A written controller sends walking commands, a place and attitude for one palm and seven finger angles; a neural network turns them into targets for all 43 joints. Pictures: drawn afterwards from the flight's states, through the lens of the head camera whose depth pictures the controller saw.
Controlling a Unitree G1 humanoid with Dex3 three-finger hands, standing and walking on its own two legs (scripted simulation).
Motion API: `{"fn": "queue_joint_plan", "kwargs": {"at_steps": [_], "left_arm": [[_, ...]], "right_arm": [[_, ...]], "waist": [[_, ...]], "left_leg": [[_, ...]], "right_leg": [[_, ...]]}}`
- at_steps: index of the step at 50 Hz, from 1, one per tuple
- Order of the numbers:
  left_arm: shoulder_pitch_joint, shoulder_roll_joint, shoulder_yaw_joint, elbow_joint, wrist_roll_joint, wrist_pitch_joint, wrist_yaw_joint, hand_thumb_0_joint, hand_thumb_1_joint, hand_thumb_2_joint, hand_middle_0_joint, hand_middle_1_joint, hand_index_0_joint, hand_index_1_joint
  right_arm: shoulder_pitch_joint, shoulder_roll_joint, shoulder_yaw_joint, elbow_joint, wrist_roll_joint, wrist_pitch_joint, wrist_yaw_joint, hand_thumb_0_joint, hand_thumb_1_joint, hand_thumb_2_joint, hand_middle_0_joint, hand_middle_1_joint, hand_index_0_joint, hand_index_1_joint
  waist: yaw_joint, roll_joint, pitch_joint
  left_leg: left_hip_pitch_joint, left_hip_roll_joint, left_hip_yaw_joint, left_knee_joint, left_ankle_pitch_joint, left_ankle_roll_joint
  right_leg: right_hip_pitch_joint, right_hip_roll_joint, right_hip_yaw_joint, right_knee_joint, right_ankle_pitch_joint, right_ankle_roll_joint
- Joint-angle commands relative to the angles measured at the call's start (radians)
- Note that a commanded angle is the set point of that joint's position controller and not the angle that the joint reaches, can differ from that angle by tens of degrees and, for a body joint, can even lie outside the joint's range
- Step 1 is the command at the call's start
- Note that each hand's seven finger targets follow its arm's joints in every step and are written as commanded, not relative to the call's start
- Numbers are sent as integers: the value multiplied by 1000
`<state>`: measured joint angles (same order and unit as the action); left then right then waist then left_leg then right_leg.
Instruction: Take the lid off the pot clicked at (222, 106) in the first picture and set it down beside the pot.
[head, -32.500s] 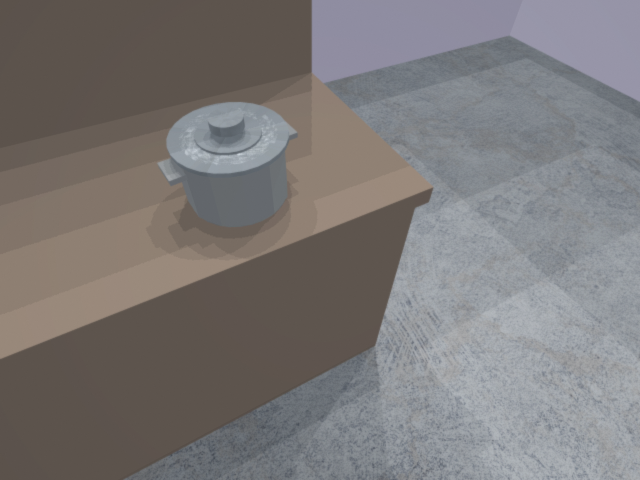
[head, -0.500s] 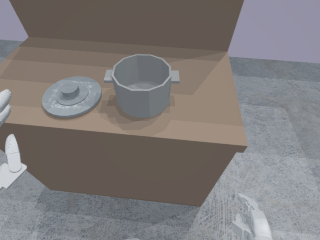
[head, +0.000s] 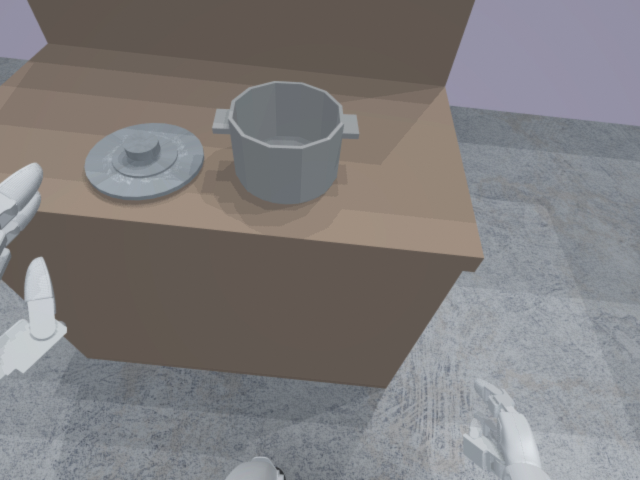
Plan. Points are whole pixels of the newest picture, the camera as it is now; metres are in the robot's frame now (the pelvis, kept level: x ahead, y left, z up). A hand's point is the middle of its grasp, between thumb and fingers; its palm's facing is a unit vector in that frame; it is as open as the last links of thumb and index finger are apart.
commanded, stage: step back with the hand held close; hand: left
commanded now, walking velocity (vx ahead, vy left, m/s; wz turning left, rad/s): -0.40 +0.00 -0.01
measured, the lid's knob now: (142, 146) +0.60 +0.33 +0.04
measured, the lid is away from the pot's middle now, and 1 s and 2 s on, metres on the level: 0.24 0.24 0.24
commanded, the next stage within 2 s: stop stepping back and stand still in 0.48 s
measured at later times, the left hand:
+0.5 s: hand out of the picture +0.13 +0.24 +0.21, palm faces +0.33 -0.87 -0.36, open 7.4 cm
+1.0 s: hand out of the picture +0.01 +0.28 +0.20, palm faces +0.42 -0.83 -0.38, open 7.4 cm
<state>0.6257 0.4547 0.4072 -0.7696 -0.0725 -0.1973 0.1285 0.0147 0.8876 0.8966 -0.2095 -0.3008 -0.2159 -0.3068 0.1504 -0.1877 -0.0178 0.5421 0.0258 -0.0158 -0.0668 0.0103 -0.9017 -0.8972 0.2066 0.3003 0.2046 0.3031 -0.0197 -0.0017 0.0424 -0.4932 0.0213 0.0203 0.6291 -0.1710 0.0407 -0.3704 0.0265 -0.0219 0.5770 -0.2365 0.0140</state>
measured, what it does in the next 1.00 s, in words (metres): walks backwards: right foot, then left foot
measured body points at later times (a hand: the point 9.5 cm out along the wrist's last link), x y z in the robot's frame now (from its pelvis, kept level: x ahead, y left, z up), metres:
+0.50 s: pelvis -0.08 +0.02 +0.01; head -0.06 +0.06 +0.46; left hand +0.10 +0.29 +0.22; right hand +0.09 -0.22 -0.05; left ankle -0.09 +0.13 -0.71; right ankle -0.06 -0.11 -0.72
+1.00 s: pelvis -0.19 +0.03 +0.01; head -0.22 +0.04 +0.46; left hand -0.02 +0.32 +0.22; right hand -0.07 -0.23 -0.07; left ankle -0.20 +0.16 -0.71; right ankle -0.18 -0.07 -0.72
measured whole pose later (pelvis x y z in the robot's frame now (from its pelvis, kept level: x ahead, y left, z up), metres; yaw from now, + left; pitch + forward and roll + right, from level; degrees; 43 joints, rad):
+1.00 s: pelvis -0.19 +0.03 +0.01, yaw -2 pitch +1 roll +1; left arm 0.57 0.39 0.42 -0.59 -0.08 -0.13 0.16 0.01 0.89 0.90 -0.21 -0.30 -0.22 -0.31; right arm 0.27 -0.21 -0.01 0.64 0.03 -0.02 -0.07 0.01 -0.90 -0.90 0.21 0.30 0.20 0.30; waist -0.02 -0.04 -0.10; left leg -0.33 0.03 0.06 0.68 -0.41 0.03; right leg -0.30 -0.02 -0.07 0.53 -0.26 -0.04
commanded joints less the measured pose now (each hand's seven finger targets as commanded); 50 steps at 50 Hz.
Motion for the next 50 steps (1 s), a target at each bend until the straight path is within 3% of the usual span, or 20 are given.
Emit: {"fn": "queue_joint_plan", "kwargs": {"at_steps": [1,6,10,13,16,17,22,24,26,28,29,30,31,32,34,37,39,41,42,50], "left_arm": [[18,142,143,-184,-5,-62,39,0,900,900,-200,-300,-200,-300],[-17,127,152,-193,11,-68,40,0,900,900,-200,-300,-200,-300],[-19,124,138,-166,3,-55,34,0,900,900,-200,-300,-200,-300],[-43,102,94,-141,-2,-46,26,0,900,900,-200,-300,-200,-300],[-155,140,56,-164,5,-61,29,0,900,900,-200,-300,-200,-300],[-169,135,52,-153,9,-50,29,0,900,900,-200,-300,-200,-300],[-109,118,70,-82,23,-23,24,0,900,900,-200,-300,-200,-300],[-105,128,91,-133,2,-44,25,0,900,900,-200,-300,-200,-300],[-79,151,127,-184,-2,-58,22,0,900,900,-200,-300,-200,-300],[13,141,142,-186,-1,-59,10,0,900,900,-200,-300,-200,-300],[-202,-185,-311,720,103,135,-85,0,900,900,-200,-300,-200,-300],[-104,174,167,-403,-42,-28,-8,0,900,900,-200,-300,-200,-300],[-2,202,210,-377,-15,-49,11,0,900,900,-200,-300,-200,-300],[135,171,177,-341,3,-36,11,0,900,900,-200,-300,-200,-300],[169,168,150,-485,-13,3,20,0,900,900,-200,-300,-200,-300],[217,152,147,-344,-7,24,43,0,900,900,-200,-300,-200,-300],[125,156,158,-233,8,23,53,0,900,900,-200,-300,-200,-300],[1,150,143,-114,-16,21,50,0,900,900,-200,-300,-200,-300],[-43,165,154,-60,-18,26,56,0,900,900,-200,-300,-200,-300],[-125,83,31,-25,5,4,37,0,900,900,-200,-300,-200,-300]], "right_arm": [[-63,-142,-55,-164,-2,-51,-18,0,-900,-900,200,300,200,300],[-60,-165,-57,-167,-16,-88,-24,0,-900,-900,200,300,200,300],[-29,-159,-67,-155,-18,-109,-11,0,-900,-900,200,300,200,300],[-13,-144,-55,-127,-21,-106,-3,0,-900,-900,200,300,200,300],[-10,-119,-44,-103,-22,-79,1,0,-900,-900,200,300,200,300],[-31,-126,-63,-100,-4,-78,-1,0,-900,-900,200,300,200,300],[-109,-91,-15,-126,-10,-37,-9,0,-900,-900,200,300,200,300],[-85,-115,-23,-118,-1,-48,-17,0,-900,-900,200,300,200,300],[-58,-136,-62,-122,2,-62,-11,0,-900,-900,200,300,200,300],[-31,-137,-90,-119,9,-88,23,0,-900,-900,200,300,200,300],[40,-331,-94,170,-45,-137,69,0,-900,-900,200,300,200,300],[-65,-118,-90,-183,-9,-129,63,0,-900,-900,200,300,200,300],[-33,-160,-86,-134,-12,-131,45,0,-900,-900,200,300,200,300],[8,-134,-101,-147,14,-129,54,0,-900,-900,200,300,200,300],[-66,-108,-59,-170,23,-106,74,0,-900,-900,200,300,200,300],[-70,-121,-26,-156,4,-99,44,0,-900,-900,200,300,200,300],[-40,-131,-42,-144,-1,-82,25,0,-900,-900,200,300,200,300],[-19,-144,-58,-117,-1,-64,13,0,-900,-900,200,300,200,300],[-12,-150,-64,-96,5,-62,5,0,-900,-900,200,300,200,300],[-62,-145,-28,-103,8,-116,-26,0,-900,-900,200,300,200,300]], "waist": [[-5,37,-154],[6,256,-147],[14,202,-183],[13,133,-180],[-15,-142,-145],[-1,-229,-140],[-10,-64,-77],[-24,23,-142],[5,205,-236],[10,179,-327],[-103,366,-182],[54,154,-389],[15,274,-330],[29,146,-375],[17,199,-302],[16,240,-135],[1,66,-120],[-23,-201,-79],[-15,-244,-90],[-15,-26,-35]], "left_leg": [[60,93,-143,-132,-328,-5],[-163,219,-280,-421,-536,51],[-77,241,-251,-431,-425,46],[61,182,-174,-297,-311,1],[190,-8,-16,230,-230,-71],[191,-26,-40,417,-284,-63],[33,0,-26,122,-272,-56],[129,9,0,-256,-7,-54],[349,222,-155,-258,644,7],[541,296,-154,-172,939,61],[346,352,-314,-65,1255,96],[479,317,-185,-207,964,56],[454,282,-137,-199,756,68],[496,223,-115,-176,641,42],[388,219,-131,-230,372,36],[18,195,-142,-396,-431,11],[-43,76,-28,-206,-452,-26],[50,2,-7,244,-286,-43],[54,2,-32,362,-282,-46],[214,31,17,-224,-321,21]], "right_leg": [[-6,-126,113,-126,-64,-68],[197,33,-5,152,-110,-16],[168,50,7,190,-234,-25],[125,-10,17,-116,-143,-56],[-123,-372,377,-392,109,-189],[-173,-400,331,-389,165,-207],[76,-269,147,-123,699,-133],[169,-193,112,18,667,-76],[23,-47,44,130,116,-1],[-146,19,57,219,-260,-7],[-293,-33,115,534,-292,18],[-82,49,105,425,-428,44],[-120,5,74,340,-265,21],[-118,31,10,310,-189,16],[-37,2,-4,161,-140,22],[251,-9,-50,-56,-141,-11],[292,-68,-2,-216,-151,-70],[32,-309,346,-430,-295,-184],[-40,-361,411,-460,-455,-197],[13,-192,121,-233,-387,-97]]}}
